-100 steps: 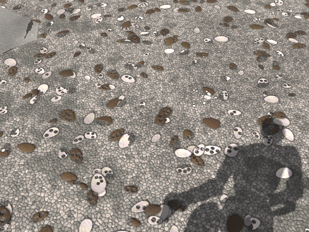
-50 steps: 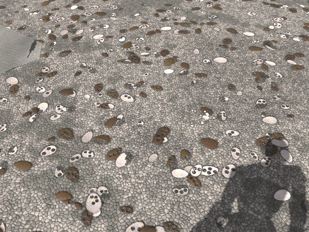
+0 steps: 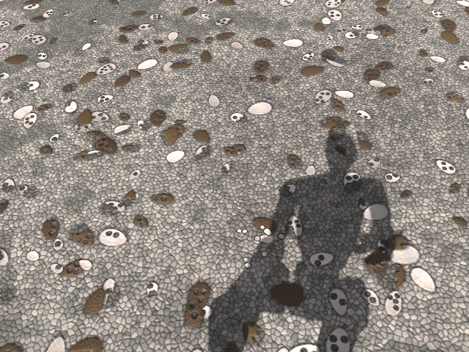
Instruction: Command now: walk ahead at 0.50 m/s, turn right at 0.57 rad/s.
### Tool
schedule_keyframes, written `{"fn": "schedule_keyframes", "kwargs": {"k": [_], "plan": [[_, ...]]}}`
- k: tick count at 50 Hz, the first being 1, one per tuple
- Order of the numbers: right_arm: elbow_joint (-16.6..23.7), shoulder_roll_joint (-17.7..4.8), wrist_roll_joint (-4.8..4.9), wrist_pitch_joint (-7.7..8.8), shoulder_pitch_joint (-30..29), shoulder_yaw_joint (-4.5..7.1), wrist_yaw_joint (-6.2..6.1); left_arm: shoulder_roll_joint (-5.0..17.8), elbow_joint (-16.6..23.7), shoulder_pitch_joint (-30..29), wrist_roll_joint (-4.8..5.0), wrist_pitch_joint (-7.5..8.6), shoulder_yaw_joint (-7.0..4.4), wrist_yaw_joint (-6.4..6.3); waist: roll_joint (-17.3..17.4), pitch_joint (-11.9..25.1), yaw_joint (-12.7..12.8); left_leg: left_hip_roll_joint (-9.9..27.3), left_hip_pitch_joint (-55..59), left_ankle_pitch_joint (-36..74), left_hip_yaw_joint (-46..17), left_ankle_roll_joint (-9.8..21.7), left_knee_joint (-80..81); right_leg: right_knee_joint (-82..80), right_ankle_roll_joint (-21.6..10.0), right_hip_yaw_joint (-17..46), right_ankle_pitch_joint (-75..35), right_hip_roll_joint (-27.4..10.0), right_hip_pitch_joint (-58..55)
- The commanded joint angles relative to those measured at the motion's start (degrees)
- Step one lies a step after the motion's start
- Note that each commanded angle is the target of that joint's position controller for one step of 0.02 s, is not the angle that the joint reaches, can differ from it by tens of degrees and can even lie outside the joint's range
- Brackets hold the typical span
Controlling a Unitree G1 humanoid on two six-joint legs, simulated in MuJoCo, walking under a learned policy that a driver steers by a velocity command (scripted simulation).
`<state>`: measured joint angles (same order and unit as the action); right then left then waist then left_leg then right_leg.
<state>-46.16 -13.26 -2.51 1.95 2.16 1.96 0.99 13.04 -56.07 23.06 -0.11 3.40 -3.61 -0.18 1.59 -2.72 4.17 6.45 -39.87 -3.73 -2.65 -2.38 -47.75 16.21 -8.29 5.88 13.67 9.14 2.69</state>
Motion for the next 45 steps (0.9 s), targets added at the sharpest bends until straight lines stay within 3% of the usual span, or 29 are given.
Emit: {"fn": "schedule_keyframes", "kwargs": {"k": [1, 3, 5, 7, 8, 9, 10, 11, 12, 13, 14, 16, 20, 25, 31, 32, 33, 34, 35, 36, 38, 40, 42, 45], "plan": [[6.1, -3.7, 0.32, 0.57, -7.6, 0.24, 0.33, 8.1, 2.1, 6.0, -0.28, 0.07, -1.55, -0.58, -5.3, -0.1, 1.6, -3.8, -1.8, 2.8, 3.2, 0.0, 5.1, -1.2, -3.4, 11.9, -30.3, -13.9, -2.9], [7.8, -3.9, 0.64, 0.96, -10.7, -0.13, 0.43, 8.5, 2.4, 7.1, -0.74, -0.08, -1.63, -0.86, -5.8, -0.4, 2.4, -5.0, -1.7, 1.8, 3.2, 0.6, 9.0, 0.4, -4.0, 13.4, -32.4, -14.8, -5.9], [9.0, -4.8, 0.97, 1.54, -10.7, -0.18, 0.4, 9.3, 3.1, 6.3, -1.03, -0.04, -1.86, -1.28, -6.5, -0.2, 1.4, -5.9, 2.2, 0.8, 2.4, 1.8, 13.6, 2.5, -3.6, 15.0, -34.7, -15.8, -7.1], [7.3, -6.9, 1.26, 2.16, -2.9, 0.52, -0.18, 10.9, 4.7, 1.9, -1.04, 0.3, -2.23, -1.38, -7.0, 2.3, -3.1, -8.2, 16.3, -2.8, 2.4, 3.7, 18.4, 7.9, -1.0, 14.3, -43.2, -14.9, -3.0], [5.1, -8.8, 1.27, 2.77, 4.6, 1.29, -0.87, 11.3, 5.0, 0.9, -0.8, 0.66, -2.36, -0.9, -5.7, 5.9, -6.2, -9.3, 25.9, -1.2, 2.8, 4.9, 21.1, 16.4, 0.7, 13.1, -48.3, -12.4, -1.8], [3.7, -10.7, 0.49, 3.83, 13.3, 1.89, -1.77, 10.5, 5.8, -0.6, 0.15, 1.27, -2.24, -0.34, -4.4, 11.0, -10.5, -4.0, 39.8, 4.1, -0.9, 6.7, 23.2, 28.4, 2.3, 11.7, -41.0, -9.1, 5.2], [3.4, -15.2, -1.0, 4.01, 21.0, 2.62, -2.76, 4.9, 8.3, 1.2, 1.14, 1.57, -0.93, -0.52, 4.8, 20.0, -10.9, 13.4, 54.4, 19.6, -14.5, 8.9, 19.0, 45.3, 3.5, 5.6, -4.9, -4.6, 15.2], [4.2, -17.3, -0.26, 2.92, 17.8, 3.59, -2.2, 5.8, 9.4, 9.4, 2.66, 0.55, -1.36, -1.37, 16.9, 28.3, -5.7, 23.6, 60.3, 28.8, -36.2, 17.7, 22.2, 58.8, 4.6, 1.0, 22.9, 1.5, 25.8], [6.0, -10.8, 0.69, 2.07, 12.8, 2.6, -1.93, 9.6, 6.7, 8.5, 0.26, -0.91, -1.94, -1.93, 4.0, 20.9, -3.8, 20.3, 51.5, 24.5, -30.5, 16.9, 23.0, 61.9, 4.8, 1.4, 17.1, -4.6, 28.4], [6.3, -5.9, 1.17, 2.05, 9.8, 1.12, -1.95, 9.3, 7.3, 3.3, -0.61, -1.46, -2.11, -1.33, -0.2, 12.5, -4.3, 16.3, 43.4, 27.0, -20.3, 15.5, 24.2, 60.0, 5.7, 0.0, 13.3, -5.7, 28.7], [5.9, -4.3, 0.8, 2.05, 8.9, 0.43, -1.93, 8.0, 8.0, 1.3, -0.81, -1.94, -2.13, -0.84, -1.0, 8.6, -3.4, 13.5, 38.4, 29.3, -13.6, 13.9, 26.0, 57.9, 6.4, -0.7, 11.8, -7.3, 28.5], [4.5, -5.1, 1.2, 2.37, 10.2, 0.46, -2.18, 6.3, 8.8, 0.0, -1.78, -3.7, -2.04, 0.48, 3.9, 5.2, -2.7, 9.9, 32.0, 31.5, -5.7, 12.6, 28.7, 55.0, 7.4, -1.9, 10.0, -8.5, 26.7], [4.2, -7.0, 1.25, 2.89, 10.4, 1.13, -1.99, 5.7, 11.4, -2.7, -1.6, -5.32, -1.92, 1.67, 4.6, 6.5, -1.2, 10.6, 30.1, 33.5, 0.2, 14.4, 30.5, 52.0, 8.0, -3.0, 6.3, -8.4, 28.0], [3.6, -7.9, 1.23, 1.7, 11.3, 1.53, -2.03, 3.8, 15.1, -9.9, -1.65, -5.9, -0.36, 2.86, 5.9, 5.8, -2.5, 8.5, 27.5, 26.5, 7.1, 13.4, 30.9, 36.3, 8.0, -5.6, -1.7, -9.7, 23.6], [2.2, -11.0, 1.46, -0.4, 14.8, 2.7, -1.3, 5.0, 17.3, -14.0, -1.53, -5.21, 0.15, 2.14, 7.0, 5.3, -5.1, 9.8, 30.8, 16.8, 5.5, 12.4, 25.5, 19.2, 6.4, -7.9, 3.4, -7.8, 16.0], [2.0, -11.0, 1.78, -1.03, 14.5, 2.75, -1.48, 4.7, 17.0, -12.8, -1.72, -4.61, 0.26, 1.95, 5.8, 5.3, -4.2, 9.0, 29.7, 12.4, 5.8, 11.0, 22.6, 12.3, 5.6, -8.1, 0.0, -7.4, 11.9], [1.3, -10.1, 1.4, -1.59, 16.7, 2.57, -1.52, 5.7, 16.5, -11.4, -2.16, -3.81, 0.19, 1.58, 1.8, 6.1, -3.8, 7.2, 27.5, 6.2, 6.8, 8.4, 18.5, 5.1, 5.1, -5.2, -5.8, -8.8, 6.3], [2.4, -5.7, 0.87, -1.94, 20.1, 1.36, -1.25, 9.4, 16.9, -9.5, -3.01, -3.01, -0.3, 0.96, -9.7, 10.2, -4.8, 3.7, 22.3, -11.2, 10.5, 5.0, 8.6, 2.5, 3.4, 8.8, -19.3, -22.4, -1.4], [3.7, -2.4, 2.2, -2.8, 19.5, 0.17, -1.42, 11.6, 17.8, -11.1, -1.58, -3.13, -0.41, 0.14, -17.2, 9.8, -3.8, -4.6, 16.5, -31.7, 9.8, 2.7, 3.7, 1.0, -6.3, 19.1, -31.3, -31.9, 1.1], [3.2, -6.1, 2.03, -3.97, 16.4, 0.98, -1.77, 8.7, 16.2, -9.0, -0.82, -3.11, -0.01, -0.33, -10.7, 8.5, -2.1, -3.5, 17.1, -32.6, 4.5, 2.1, -1.1, 1.7, -8.7, 16.2, -30.8, -29.7, 3.0], [2.7, -5.7, 2.12, -4.42, 15.3, 1.16, -1.65, 5.7, 15.6, -13.7, -1.34, -3.25, 1.46, -0.98, -9.0, 4.9, -5.1, -3.4, 17.2, -27.3, 2.1, 2.1, -0.4, 0.2, -5.5, 9.1, -26.3, -24.0, 6.4], [0.8, -6.4, 1.19, -4.55, 17.6, 1.54, -1.68, 5.3, 15.5, -15.7, -1.07, -3.06, 1.65, -1.49, -10.0, 5.3, -6.2, -4.5, 19.8, -23.0, 3.0, 1.8, 0.1, 0.6, -3.5, 4.8, -30.1, -20.8, 6.6], [-0.1, -5.2, 1.48, -4.68, 18.0, 1.31, -1.7, 4.9, 14.6, -15.0, -0.9, -2.72, 1.82, -1.33, -7.7, 6.8, -6.1, -5.0, 22.4, -22.2, 2.9, 1.5, 2.2, 1.5, -3.3, 3.3, -30.9, -20.3, 6.5], [-0.3, -3.8, 1.84, -4.95, 16.0, 0.82, -2.14, 5.5, 13.0, -14.4, -1.2, -2.67, 1.62, -1.17, -8.5, 5.9, -5.0, -5.6, 24.6, -20.7, 3.4, 1.5, 9.1, 1.5, -3.1, 4.2, -22.1, -19.9, 7.3]]}}
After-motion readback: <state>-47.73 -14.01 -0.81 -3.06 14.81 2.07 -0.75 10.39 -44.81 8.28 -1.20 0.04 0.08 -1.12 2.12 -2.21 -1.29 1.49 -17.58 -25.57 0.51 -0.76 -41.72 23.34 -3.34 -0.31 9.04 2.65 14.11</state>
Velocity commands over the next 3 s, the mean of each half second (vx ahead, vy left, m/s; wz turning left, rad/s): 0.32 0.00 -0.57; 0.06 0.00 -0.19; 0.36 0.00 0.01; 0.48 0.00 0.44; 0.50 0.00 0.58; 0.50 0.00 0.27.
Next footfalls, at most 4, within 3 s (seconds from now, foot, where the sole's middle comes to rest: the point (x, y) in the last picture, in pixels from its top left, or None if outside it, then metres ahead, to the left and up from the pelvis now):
0.18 left None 0.30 0.13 -0.78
0.68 right None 0.28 -0.10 -0.78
1.00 left None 0.30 0.12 -0.78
1.32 right None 0.34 -0.14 -0.78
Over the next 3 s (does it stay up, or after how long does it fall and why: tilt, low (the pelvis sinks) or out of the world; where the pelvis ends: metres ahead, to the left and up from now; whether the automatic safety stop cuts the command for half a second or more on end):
stays up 1.13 -0.05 -0.01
